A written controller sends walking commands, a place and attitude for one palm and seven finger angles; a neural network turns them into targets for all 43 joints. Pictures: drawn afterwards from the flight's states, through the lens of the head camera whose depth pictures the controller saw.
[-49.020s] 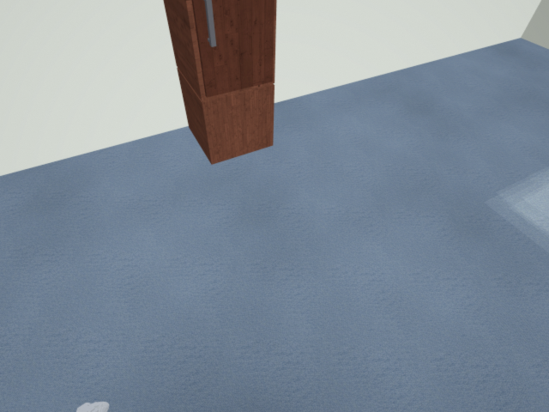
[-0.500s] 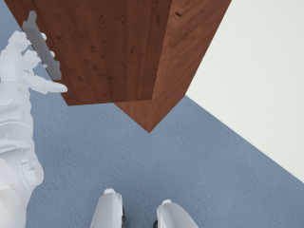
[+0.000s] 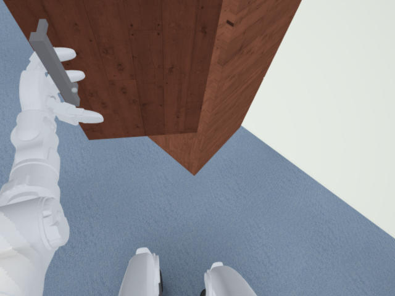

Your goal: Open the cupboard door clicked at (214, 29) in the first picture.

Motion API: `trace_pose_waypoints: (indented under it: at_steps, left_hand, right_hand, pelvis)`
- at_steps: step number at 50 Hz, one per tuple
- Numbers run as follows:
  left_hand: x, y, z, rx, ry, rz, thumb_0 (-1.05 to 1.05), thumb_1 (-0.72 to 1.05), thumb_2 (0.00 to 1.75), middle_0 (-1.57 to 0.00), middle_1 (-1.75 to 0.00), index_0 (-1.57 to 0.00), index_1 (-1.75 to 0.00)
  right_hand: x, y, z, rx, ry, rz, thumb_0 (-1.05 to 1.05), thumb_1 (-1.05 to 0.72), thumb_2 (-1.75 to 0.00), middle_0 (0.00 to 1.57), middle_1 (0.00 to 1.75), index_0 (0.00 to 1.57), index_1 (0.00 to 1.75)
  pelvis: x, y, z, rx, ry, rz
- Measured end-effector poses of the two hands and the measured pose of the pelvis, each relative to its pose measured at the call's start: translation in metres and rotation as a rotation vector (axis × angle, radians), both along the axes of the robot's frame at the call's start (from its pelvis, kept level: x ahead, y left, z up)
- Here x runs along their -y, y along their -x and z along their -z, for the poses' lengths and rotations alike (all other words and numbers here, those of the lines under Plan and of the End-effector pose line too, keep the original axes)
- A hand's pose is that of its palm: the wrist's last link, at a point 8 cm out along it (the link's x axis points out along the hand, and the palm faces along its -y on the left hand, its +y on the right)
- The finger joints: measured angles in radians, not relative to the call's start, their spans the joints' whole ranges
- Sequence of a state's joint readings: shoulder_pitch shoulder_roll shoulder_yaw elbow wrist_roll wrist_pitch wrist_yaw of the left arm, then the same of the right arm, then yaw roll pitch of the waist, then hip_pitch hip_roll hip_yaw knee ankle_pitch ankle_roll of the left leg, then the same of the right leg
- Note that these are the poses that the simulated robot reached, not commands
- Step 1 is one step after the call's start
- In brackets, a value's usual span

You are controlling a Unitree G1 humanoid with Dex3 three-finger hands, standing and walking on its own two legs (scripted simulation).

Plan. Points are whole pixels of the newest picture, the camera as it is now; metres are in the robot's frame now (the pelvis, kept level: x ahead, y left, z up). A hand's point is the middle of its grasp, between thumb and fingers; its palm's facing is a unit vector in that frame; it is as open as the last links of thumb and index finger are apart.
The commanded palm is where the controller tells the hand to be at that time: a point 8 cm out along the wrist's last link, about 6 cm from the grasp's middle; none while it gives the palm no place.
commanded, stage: slide the fingers in behind the handle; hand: left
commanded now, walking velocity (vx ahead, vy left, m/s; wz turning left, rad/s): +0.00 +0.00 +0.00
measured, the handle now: (60, 67) +0.55 +0.25 +0.08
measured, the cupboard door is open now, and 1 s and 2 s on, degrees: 49 49 83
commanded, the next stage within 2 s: close the thumb around the handle in 0.32 s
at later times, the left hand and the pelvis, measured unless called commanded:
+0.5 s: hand (74, 89) +0.50 +0.22 +0.07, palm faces +0.11 -0.99 -0.01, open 13.9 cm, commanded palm +0.48 +0.25 +0.07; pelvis +0.00 +0.00 +0.00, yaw +0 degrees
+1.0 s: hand (73, 90) +0.50 +0.22 +0.07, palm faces +0.10 -0.99 +0.00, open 6.2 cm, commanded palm +0.48 +0.25 +0.07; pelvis +0.00 +0.00 +0.00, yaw +0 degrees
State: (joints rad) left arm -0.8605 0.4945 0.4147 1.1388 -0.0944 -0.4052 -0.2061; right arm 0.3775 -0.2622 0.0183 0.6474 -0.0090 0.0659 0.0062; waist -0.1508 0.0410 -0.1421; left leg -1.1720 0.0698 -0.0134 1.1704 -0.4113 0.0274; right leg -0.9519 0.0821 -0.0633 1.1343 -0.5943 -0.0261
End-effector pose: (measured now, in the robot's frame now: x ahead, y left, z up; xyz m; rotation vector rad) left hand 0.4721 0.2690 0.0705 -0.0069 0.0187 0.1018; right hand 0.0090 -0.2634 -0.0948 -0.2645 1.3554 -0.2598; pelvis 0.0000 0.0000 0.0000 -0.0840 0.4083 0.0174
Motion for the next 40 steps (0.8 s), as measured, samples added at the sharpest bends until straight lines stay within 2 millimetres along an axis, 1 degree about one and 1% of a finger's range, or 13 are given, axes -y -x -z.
trace_pose_waypoints:
  at_steps: [11,23,26,29,32,40]
  left_hand:
    - [0.0003,0.0045,-0.0038,0.000,-0.017,-0.009,-0.01,-0.50,0.30,-0.29,-1.20,-0.29,-1.21]
    - [0.0005,0.0010,-0.0021,0.003,-0.015,-0.006,-0.01,-0.50,0.30,-0.30,-1.20,-0.29,-1.21]
    - [0.0004,0.0007,-0.0021,0.005,-0.015,-0.005,-0.01,-0.47,0.31,-0.30,-1.20,-0.30,-1.21]
    - [0.0007,0.0014,-0.0023,0.004,-0.015,-0.007,-0.01,-0.40,0.34,-0.31,-1.21,-0.30,-1.22]
    - [0.0010,0.0037,-0.0023,0.005,-0.013,-0.010,-0.01,-0.29,0.39,-0.31,-1.22,-0.30,-1.23]
    - [0.0001,0.0055,-0.0029,-0.001,-0.015,-0.006,0.00,0.09,0.56,-0.33,-1.26,-0.33,-1.27]
  right_hand:
    - [-0.0037,-0.0035,0.0032,0.007,-0.022,-0.008,0.00,-0.90,-0.90,0.21,0.30,0.20,0.30]
    - [0.0038,0.0011,0.0029,-0.008,0.000,-0.007,0.00,-0.90,-0.90,0.21,0.30,0.20,0.30]
    - [0.0049,0.0026,0.0024,-0.012,0.003,-0.004,0.00,-0.90,-0.90,0.21,0.30,0.20,0.30]
    - [0.0050,0.0036,0.0020,-0.014,0.002,0.001,0.00,-0.90,-0.90,0.21,0.30,0.20,0.30]
    - [0.0041,0.0036,0.0015,-0.014,-0.004,0.003,0.00,-0.90,-0.90,0.21,0.30,0.20,0.30]
    - [0.0017,-0.0008,0.0013,-0.001,-0.010,0.000,0.00,-0.90,-0.90,0.21,0.30,0.20,0.30]
  pelvis:
    - [0.0004,0.0006,-0.0010,0.010,-0.004,-0.005]
    - [0.0027,0.0024,0.0017,0.001,-0.002,-0.006]
    - [0.0029,0.0024,0.0017,0.000,-0.002,-0.005]
    - [0.0028,0.0019,0.0011,0.001,-0.003,-0.004]
    - [0.0028,0.0011,-0.0002,0.004,-0.004,-0.002]
    - [0.0028,0.0000,-0.0015,0.010,-0.005,-0.003]
